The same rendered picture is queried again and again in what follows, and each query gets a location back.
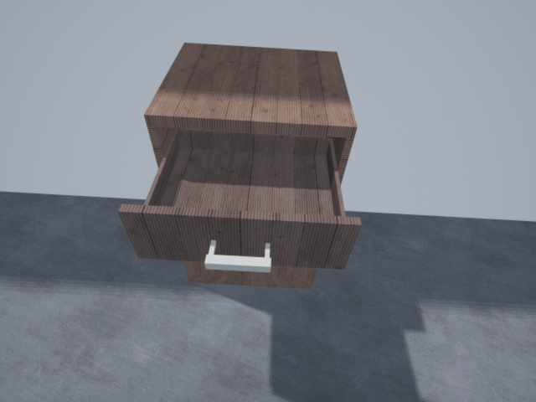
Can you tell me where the handle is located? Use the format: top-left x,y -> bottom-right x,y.
204,240 -> 271,273

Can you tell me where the cabinet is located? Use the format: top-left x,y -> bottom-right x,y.
144,43 -> 357,289

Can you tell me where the drawer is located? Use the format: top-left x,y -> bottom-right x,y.
118,129 -> 362,270

